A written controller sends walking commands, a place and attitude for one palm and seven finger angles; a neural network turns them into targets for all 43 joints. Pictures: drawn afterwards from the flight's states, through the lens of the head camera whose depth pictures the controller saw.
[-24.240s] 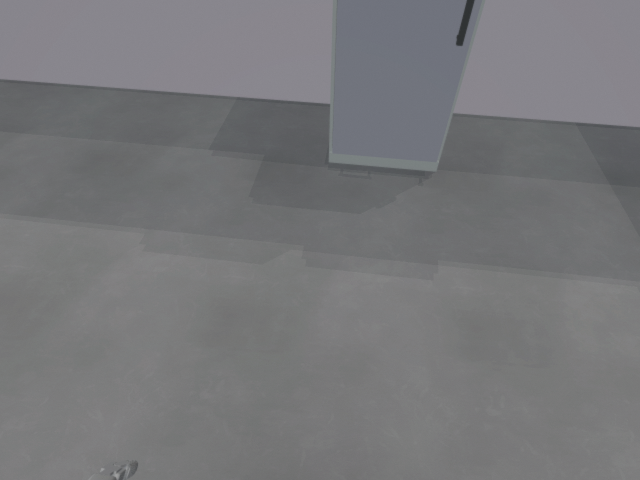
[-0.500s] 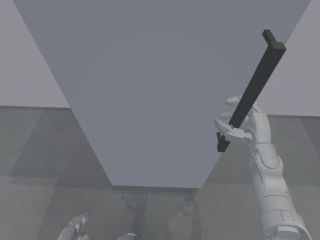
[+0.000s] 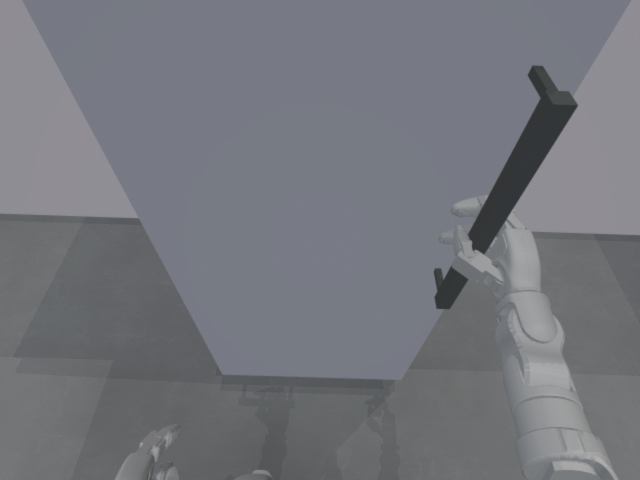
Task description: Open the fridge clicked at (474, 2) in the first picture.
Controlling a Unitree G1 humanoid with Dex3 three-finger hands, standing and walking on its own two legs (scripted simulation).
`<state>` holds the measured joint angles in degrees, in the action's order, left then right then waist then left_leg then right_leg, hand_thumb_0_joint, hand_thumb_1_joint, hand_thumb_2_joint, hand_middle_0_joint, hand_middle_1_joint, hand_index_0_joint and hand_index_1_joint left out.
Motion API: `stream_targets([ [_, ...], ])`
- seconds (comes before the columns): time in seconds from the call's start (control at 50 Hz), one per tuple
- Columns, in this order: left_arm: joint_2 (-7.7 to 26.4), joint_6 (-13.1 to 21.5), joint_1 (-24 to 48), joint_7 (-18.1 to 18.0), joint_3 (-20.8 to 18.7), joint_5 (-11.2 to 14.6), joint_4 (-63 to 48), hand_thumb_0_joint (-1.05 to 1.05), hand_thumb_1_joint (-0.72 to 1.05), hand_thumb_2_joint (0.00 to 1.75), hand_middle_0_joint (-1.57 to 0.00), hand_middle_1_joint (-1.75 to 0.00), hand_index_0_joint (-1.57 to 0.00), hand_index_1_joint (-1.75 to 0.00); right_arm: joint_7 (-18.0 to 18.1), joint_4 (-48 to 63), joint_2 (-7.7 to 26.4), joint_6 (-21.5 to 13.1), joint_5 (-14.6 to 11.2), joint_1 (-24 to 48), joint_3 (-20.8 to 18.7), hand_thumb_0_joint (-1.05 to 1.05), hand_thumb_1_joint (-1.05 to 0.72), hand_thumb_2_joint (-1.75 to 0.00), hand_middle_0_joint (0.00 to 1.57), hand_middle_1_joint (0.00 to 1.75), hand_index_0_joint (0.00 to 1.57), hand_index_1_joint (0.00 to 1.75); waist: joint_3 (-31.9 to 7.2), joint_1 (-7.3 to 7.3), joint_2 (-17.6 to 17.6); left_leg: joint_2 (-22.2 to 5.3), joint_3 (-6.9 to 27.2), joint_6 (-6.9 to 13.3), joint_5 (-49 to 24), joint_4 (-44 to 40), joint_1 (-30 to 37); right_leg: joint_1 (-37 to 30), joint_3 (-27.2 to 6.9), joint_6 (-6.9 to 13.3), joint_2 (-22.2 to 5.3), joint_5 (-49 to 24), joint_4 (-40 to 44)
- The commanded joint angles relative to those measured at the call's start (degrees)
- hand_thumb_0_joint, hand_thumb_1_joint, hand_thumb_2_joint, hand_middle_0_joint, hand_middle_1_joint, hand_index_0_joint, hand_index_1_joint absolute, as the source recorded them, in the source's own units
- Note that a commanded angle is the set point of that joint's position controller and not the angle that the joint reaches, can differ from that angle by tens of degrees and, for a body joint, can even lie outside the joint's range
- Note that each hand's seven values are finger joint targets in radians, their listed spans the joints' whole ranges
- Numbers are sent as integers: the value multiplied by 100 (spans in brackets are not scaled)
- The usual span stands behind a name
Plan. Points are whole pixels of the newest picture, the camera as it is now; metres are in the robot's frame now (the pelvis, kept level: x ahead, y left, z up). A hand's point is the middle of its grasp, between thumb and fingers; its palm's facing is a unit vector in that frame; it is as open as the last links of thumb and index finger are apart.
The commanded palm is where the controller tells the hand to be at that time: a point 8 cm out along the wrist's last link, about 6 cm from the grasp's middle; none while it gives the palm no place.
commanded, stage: grip the handle and tug to test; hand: right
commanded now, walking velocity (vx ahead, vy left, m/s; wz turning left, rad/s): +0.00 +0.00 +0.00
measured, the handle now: (479, 217) +0.43 -0.16 +0.10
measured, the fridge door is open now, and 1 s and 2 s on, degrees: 0 1 1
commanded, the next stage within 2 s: pull the door a little, standing still in 0.40 s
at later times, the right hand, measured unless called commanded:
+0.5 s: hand (462, 258) +0.38 -0.13 +0.08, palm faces -0.09 +1.00 +0.00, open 5.5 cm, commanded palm +0.33 -0.19 +0.09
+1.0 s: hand (468, 269) +0.36 -0.14 +0.09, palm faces -0.08 +1.00 +0.00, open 6.0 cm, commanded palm +0.28 -0.19 +0.09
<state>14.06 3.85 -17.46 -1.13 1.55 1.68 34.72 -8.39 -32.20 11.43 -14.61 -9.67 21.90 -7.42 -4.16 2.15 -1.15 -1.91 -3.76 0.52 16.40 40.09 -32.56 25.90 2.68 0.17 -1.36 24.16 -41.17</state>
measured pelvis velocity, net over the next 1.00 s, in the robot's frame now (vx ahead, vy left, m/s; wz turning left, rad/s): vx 0.09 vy -0.02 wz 0.10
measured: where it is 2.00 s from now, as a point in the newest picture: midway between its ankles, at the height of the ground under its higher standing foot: outside the picture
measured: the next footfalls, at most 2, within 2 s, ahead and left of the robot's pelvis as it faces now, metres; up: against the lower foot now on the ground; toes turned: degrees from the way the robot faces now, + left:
right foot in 1.52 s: +0.36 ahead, -0.17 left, +0.00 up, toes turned +10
left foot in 1.66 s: +0.20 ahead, +0.06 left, +0.00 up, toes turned +1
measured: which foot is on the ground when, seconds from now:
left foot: down 0.00-1.00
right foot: down 0.00-1.00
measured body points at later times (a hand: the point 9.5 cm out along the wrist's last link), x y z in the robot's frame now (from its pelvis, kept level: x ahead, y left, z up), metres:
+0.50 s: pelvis +0.04 -0.01 +0.01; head +0.08 +0.00 +0.46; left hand +0.16 +0.24 -0.09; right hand +0.38 -0.19 +0.09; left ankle +0.03 +0.12 -0.71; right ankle -0.04 -0.11 -0.71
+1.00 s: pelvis +0.09 -0.02 +0.01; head +0.12 -0.01 +0.46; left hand +0.22 +0.22 -0.07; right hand +0.36 -0.19 +0.09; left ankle +0.04 +0.11 -0.71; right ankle -0.04 -0.12 -0.70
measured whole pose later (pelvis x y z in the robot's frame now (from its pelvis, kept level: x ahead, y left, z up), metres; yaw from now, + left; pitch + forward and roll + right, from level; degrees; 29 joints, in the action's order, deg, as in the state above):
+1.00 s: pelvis +0.09 -0.02 +0.01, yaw +6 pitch +10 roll +1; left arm 11.9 2.9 -16.4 1.2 1.9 0.7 27.1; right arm -4.6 10.5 8.0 -4.9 -10.3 -16.9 -4.6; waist -7.0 1.8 -2.2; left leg -0.4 -1.4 0.0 18.1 35.4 -25.0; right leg 16.8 4.4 0.4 -1.5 24.4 -37.3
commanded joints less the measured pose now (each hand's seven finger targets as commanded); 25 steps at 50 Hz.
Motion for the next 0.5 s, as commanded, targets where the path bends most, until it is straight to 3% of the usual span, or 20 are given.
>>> stream_targets([
  [0.0, 695, 277, 27, -16, -303, 21, -789, 0, 90, 90, -20, -30, -20, -30, -153, 1578, 648, -429, -52, 1643, -107, 0, -90, -90, 45, 140, 45, 140, -1855, -67, -19, 178, 145, 89, -2128, -185, 1893, -141, -109, 22, 148, -2105, 574],
  [0.06, 690, 282, 44, 9, -300, 19, -870, 0, 90, 90, -20, -30, -20, -30, -164, 1748, 640, -403, -94, 1117, -145, 0, -90, -90, 45, 140, 45, 140, -1931, -152, 193, 179, 132, 85, -2377, -154, 2074, -143, -107, 29, 126, -2389, 584],
  [0.1, 675, 297, 84, 24, -312, 22, -902, 0, 90, 90, -20, -30, -20, -30, -190, 1935, 566, -385, -111, 945, -93, 0, -90, -90, 45, 140, 45, 140, -1887, -157, 130, 178, 148, 76, -2462, -184, 2112, -185, -58, 31, 127, -2400, 599],
  [0.18, 674, 290, 125, 37, -314, 9, -989, 0, 90, 90, -20, -30, -20, -30, -211, 2260, 782, -333, -148, 367, -342, 0, -90, -90, 45, 140, 45, 140, -1932, -260, 158, 163, 179, 78, -2754, -182, 2342, -167, -14, 40, 122, -2611, 618],
  [0.2, 659, 286, 158, 44, -307, 13, -1009, 0, 90, 90, -20, -30, -20, -30, -219, 2327, 790, -315, -157, 218, -368, 0, -90, -90, 45, 140, 45, 140, -1893, -290, 28, 158, 188, 89, -2808, -183, 2382, -159, 10, 32, 130, -2626, 631],
  [0.24, 667, 278, 183, 57, -311, 10, -1075, 0, 90, 90, -20, -30, -20, -30, -239, 2492, 788, -271, -181, -159, -376, 0, -90, -90, 45, 140, 45, 140, -1874, -331, 158, 157, 159, 100, -2900, -170, 2452, -173, 6, 35, 111, -2811, 632],
  [0.28, 617, 286, 199, 72, -318, 12, -1116, 0, 90, 90, -20, -30, -20, -30, -236, 2770, 776, -234, -209, -448, -429, 0, -90, -90, 45, 140, 45, 140, -1928, -377, 18, 146, 171, 101, -3147, -170, 2526, -276, 31, 27, 99, -3071, 642],
  [0.32, 597, 286, 213, 90, -319, 8, -1174, 0, 90, 90, -20, -30, -20, -30, -239, 3038, 617, -177, -219, -792, -297, 0, -90, -90, 45, 140, 45, 140, -1963, -385, 21, 143, 172, 89, -3321, -186, 2562, -352, 55, 28, 87, -3268, 647],
  [0.36, 620, 262, 204, 90, -321, 3, -1194, 0, 90, 90, -20, -30, -20, -30, -224, 3113, 719, -112, -215, -998, -377, 0, -90, -90, 45, 140, 45, 140, -1839, -376, 198, 146, 153, 94, -3439, -187, 2590, -328, 39, 33, 59, -3387, 659],
  [0.4, 582, 259, 206, 102, -328, -7, -1226, 0, 90, 90, -20, -30, -20, -30, -207, 3382, 561, -66, -169, -1079, -217, 0, -90, -90, 45, 140, 45, 140, -1888, -363, -36, 149, 138, 89, -3502, -188, 2517, -505, 51, 14, 58, -3599, 644],
  [0.48, 556, 254, 164, 116, -344, -35, -1247, 0, 90, 90, -20, -30, -20, -30, -126, 3721, 471, 53, -144, -1349, -145, 0, -90, -90, 45, 140, 45, 140, -1952, -361, -38, 143, 127, 93, -3776, -192, 2520, -706, 36, 6, 28, -4052, 592],
])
